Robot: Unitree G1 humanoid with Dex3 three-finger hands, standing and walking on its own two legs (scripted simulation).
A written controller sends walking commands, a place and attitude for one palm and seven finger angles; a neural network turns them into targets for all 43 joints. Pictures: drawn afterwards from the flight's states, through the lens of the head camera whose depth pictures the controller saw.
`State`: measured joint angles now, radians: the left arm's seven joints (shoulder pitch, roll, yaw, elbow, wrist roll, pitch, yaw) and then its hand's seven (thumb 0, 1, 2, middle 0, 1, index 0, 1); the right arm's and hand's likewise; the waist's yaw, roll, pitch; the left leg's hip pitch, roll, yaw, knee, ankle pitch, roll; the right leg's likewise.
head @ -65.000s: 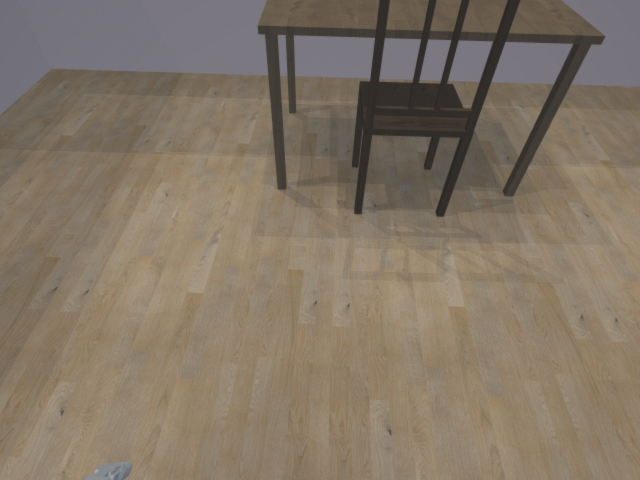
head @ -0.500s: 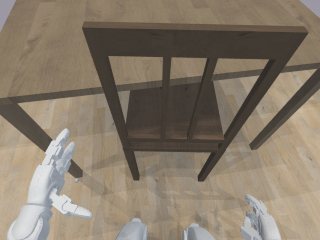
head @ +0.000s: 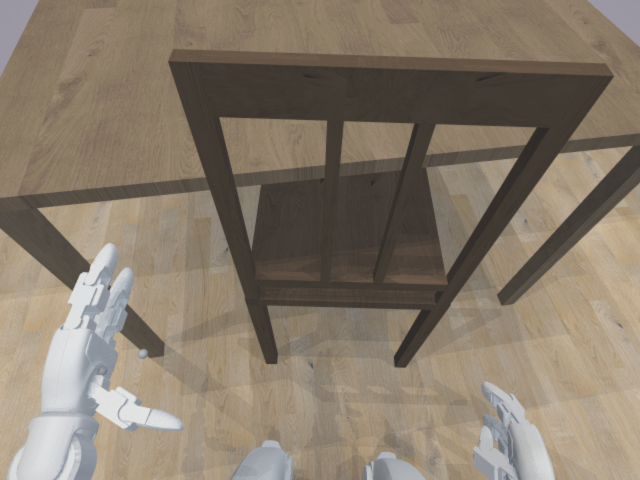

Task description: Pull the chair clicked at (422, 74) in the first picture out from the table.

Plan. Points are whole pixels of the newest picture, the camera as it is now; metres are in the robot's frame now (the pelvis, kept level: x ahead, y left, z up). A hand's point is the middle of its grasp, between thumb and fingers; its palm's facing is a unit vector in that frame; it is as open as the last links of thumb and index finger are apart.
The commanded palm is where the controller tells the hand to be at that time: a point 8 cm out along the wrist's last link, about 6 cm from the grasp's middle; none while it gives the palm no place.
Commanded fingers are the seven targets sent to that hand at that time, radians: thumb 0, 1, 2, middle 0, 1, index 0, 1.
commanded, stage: aim the fingers beside a spindle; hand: left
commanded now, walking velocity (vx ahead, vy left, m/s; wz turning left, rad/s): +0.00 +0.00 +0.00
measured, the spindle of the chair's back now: (329, 217) +0.46 +0.01 +0.02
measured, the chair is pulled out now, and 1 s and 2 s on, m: -0.05 -0.05 -0.05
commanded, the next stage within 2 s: none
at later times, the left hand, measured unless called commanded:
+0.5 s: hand (197, 349) +0.27 +0.16 +0.01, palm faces -0.04 -1.00 -0.02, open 16.9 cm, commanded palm +0.25 +0.23 +0.02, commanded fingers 0.00 -0.50 0.30 -0.06 -0.08 -0.06 -0.08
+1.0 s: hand (222, 323) +0.30 +0.14 +0.01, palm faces -0.02 -1.00 -0.02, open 16.9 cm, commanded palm +0.28 +0.20 +0.00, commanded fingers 0.00 -0.50 0.30 -0.06 -0.08 -0.06 -0.08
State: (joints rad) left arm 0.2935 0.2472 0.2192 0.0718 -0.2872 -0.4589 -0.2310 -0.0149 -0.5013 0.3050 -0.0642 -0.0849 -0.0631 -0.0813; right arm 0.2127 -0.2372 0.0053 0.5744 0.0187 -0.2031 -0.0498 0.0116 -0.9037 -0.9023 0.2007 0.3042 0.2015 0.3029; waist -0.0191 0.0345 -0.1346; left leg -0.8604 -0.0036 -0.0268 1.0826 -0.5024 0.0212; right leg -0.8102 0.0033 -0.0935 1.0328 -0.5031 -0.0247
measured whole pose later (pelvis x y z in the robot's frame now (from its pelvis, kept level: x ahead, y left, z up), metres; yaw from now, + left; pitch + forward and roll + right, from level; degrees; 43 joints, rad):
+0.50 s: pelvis -0.01 +0.00 -0.01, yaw -1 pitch +18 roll -2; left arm 0.16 0.21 0.11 0.18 -0.23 -0.40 -0.18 -0.01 -0.50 0.31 -0.06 -0.08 -0.06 -0.08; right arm 0.21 -0.25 0.01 0.56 0.01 -0.16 -0.04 0.01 -0.90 -0.90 0.20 0.30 0.20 0.30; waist -0.03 0.04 -0.12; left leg -0.95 0.00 -0.01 1.15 -0.52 0.03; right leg -0.90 0.00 -0.08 1.11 -0.52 -0.02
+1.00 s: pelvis -0.01 +0.00 -0.03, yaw -1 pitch +20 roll -2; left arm 0.02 0.17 0.07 0.25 -0.18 -0.46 -0.10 -0.01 -0.50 0.30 -0.06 -0.08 -0.06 -0.08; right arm 0.19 -0.25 0.00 0.57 0.00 -0.12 -0.01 0.01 -0.90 -0.90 0.20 0.30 0.20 0.30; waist -0.03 0.03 -0.15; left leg -1.03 -0.01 -0.01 1.21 -0.54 0.02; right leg -0.99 -0.01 -0.08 1.18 -0.55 -0.03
